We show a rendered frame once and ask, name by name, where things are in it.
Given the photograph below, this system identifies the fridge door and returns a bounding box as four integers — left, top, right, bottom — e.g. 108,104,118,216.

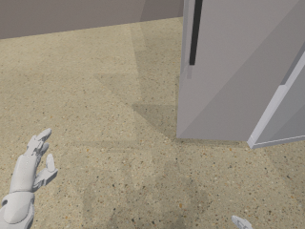
176,0,305,141

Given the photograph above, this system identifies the robot left hand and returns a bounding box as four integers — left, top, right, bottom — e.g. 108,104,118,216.
9,128,58,194

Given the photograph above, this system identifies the robot right hand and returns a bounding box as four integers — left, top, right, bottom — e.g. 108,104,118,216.
231,215,254,229

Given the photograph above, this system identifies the left robot forearm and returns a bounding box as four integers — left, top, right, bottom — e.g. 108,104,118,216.
0,191,35,229

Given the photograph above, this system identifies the handle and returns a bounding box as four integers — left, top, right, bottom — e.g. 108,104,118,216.
189,0,203,66

